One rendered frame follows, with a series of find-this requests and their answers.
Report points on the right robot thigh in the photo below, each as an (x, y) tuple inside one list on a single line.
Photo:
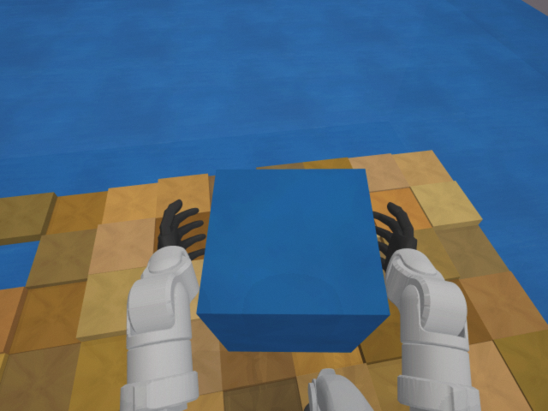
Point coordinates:
[(334, 392)]

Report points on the right robot shin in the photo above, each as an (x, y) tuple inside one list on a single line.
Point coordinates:
[(326, 371)]

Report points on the left robot forearm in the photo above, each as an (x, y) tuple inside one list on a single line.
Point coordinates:
[(160, 374)]

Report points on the carton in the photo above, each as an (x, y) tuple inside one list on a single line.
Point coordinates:
[(292, 262)]

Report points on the right robot forearm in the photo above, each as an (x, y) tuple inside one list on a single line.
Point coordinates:
[(434, 331)]

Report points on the robot left hand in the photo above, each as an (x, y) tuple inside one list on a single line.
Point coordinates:
[(170, 234)]

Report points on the robot right hand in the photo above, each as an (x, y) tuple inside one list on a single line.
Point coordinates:
[(402, 236)]

